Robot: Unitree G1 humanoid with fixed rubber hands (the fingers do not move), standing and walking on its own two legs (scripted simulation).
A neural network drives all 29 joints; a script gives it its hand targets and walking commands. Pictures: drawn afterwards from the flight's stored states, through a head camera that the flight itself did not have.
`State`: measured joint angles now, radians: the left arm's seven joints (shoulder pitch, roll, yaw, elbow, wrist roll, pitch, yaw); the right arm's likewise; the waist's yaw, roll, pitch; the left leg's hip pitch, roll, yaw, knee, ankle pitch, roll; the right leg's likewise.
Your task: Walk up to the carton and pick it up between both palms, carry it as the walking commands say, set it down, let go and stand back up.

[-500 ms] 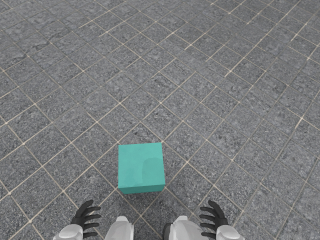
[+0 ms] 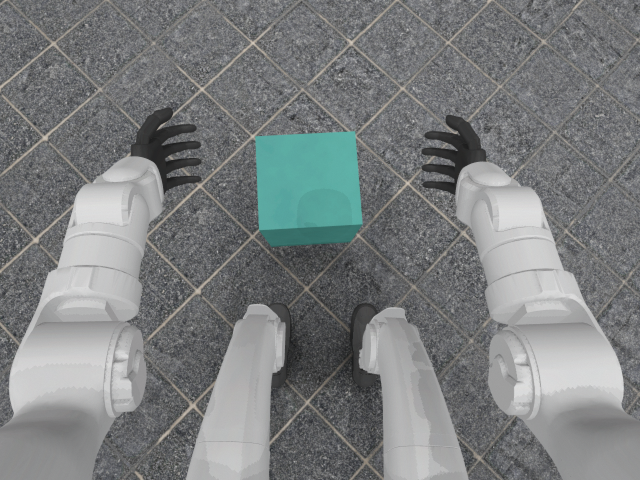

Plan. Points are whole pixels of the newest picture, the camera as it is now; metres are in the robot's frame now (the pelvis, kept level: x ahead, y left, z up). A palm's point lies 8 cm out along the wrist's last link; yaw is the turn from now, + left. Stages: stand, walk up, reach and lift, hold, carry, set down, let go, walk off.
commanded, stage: reach and lift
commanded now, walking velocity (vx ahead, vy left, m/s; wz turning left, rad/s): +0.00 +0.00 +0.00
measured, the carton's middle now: (308, 195) +0.54 +0.04 -0.53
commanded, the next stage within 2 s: none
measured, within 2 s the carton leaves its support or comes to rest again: neither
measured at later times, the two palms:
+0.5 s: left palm (172, 103) +0.57 +0.23 -0.16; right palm (429, 108) +0.58 -0.14 -0.17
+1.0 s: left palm (192, 141) +0.56 +0.23 -0.26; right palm (414, 139) +0.57 -0.14 -0.26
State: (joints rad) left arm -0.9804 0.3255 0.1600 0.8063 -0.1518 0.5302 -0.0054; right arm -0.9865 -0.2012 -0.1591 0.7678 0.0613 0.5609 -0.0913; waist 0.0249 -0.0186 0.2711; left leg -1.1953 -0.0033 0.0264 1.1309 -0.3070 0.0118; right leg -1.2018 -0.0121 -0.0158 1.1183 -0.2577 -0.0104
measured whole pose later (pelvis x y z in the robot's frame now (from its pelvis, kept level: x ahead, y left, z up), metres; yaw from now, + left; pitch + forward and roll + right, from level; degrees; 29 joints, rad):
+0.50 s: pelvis +0.05 -0.01 -0.02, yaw +2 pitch +30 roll +0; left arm -1.23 0.44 0.22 0.59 -0.21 0.27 0.02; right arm -1.22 -0.28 -0.11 0.50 0.19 0.31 -0.21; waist 0.01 -0.03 0.53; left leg -1.38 -0.02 -0.01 1.22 -0.35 -0.01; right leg -1.38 -0.01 -0.03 1.22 -0.36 -0.02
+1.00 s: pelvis +0.04 -0.01 -0.13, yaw +2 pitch +40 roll -1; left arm -1.25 0.39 0.25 0.88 -0.07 0.14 -0.02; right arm -1.20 -0.21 -0.21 0.75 0.09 0.18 -0.16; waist 0.01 -0.05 0.21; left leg -1.88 -0.04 -0.05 1.65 -0.46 -0.03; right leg -1.88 0.05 0.01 1.64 -0.46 0.01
